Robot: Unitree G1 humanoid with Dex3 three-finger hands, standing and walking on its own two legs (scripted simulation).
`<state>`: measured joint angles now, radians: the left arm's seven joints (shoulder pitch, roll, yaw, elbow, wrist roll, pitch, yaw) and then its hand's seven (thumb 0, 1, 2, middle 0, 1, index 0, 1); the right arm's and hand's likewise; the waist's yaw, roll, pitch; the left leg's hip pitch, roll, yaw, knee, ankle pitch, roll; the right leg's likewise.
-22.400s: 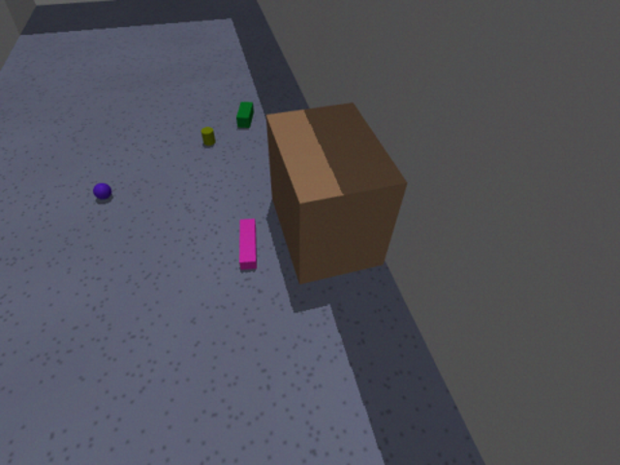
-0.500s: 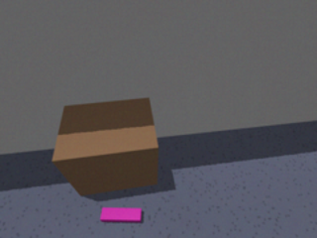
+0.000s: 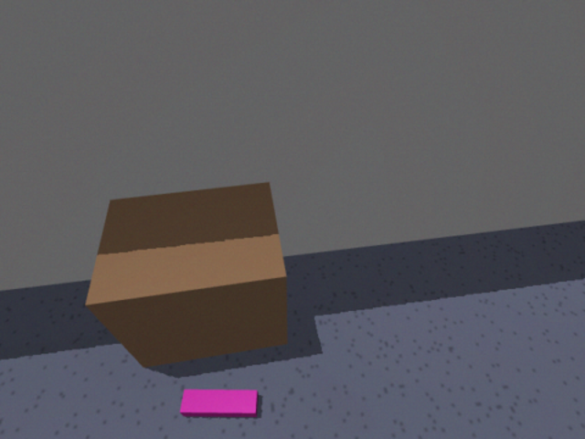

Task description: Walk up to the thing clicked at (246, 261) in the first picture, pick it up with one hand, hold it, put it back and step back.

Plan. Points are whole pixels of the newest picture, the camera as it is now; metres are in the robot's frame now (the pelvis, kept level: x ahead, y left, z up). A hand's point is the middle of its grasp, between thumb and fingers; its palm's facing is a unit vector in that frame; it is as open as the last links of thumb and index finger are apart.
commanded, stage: walk up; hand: left
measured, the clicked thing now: (220, 403) +0.34 +0.22 -0.74
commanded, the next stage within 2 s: none
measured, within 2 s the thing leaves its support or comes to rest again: neither
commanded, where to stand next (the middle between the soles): +0.01 +0.01 m, yaw +0 degrees
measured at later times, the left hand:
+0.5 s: hand out of the picture +0.09 +0.27 -0.17, palm faces +0.02 -0.94 -0.35, open 7.4 cm
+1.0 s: hand out of the picture -0.02 +0.31 -0.15, palm faces -0.01 -0.92 -0.40, open 7.4 cm
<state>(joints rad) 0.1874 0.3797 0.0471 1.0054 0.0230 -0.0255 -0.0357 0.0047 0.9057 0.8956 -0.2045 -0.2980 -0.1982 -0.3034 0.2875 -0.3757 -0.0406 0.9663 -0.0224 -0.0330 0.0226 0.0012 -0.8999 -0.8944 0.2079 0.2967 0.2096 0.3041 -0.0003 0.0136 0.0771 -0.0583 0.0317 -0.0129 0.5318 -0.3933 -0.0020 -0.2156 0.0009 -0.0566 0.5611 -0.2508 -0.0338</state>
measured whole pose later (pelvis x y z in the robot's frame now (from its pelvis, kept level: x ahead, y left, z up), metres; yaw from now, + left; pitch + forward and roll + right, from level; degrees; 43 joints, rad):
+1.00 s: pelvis -0.03 +0.03 +0.00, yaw +1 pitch -3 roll +1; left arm 0.34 0.41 0.04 0.91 0.01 -0.01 -0.01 0.00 0.90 0.90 -0.21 -0.30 -0.20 -0.30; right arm 0.26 -0.38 -0.07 0.87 -0.03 -0.04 0.05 0.00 -0.90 -0.89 0.21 0.30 0.21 0.30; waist 0.01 -0.02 0.11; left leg -0.24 -0.04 0.03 0.56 -0.26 0.04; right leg -0.28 -0.02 0.05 0.90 -0.48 -0.03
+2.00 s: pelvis -0.03 +0.00 +0.00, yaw +1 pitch -4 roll +0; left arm 0.29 0.39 0.04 0.93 0.01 -0.07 -0.02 0.00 0.90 0.90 -0.21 -0.30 -0.20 -0.30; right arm 0.29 -0.43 -0.06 0.92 -0.02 0.00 0.02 0.00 -0.90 -0.89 0.21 0.30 0.21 0.30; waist 0.01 0.03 0.11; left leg -0.34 0.00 -0.06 0.95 -0.48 0.05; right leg -0.21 0.01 -0.03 0.52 -0.25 -0.04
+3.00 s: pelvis -0.02 +0.03 +0.00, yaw +1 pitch -4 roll +1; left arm 0.29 0.43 0.04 0.91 -0.01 0.01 -0.01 0.00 0.91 0.90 -0.20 -0.30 -0.20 -0.30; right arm 0.23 -0.37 -0.02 0.86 -0.01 -0.05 0.01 0.00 -0.90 -0.89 0.21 0.30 0.21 0.30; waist 0.01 -0.05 0.11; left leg -0.28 -0.01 0.03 0.57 -0.22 0.02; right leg -0.40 -0.04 0.05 0.93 -0.44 -0.02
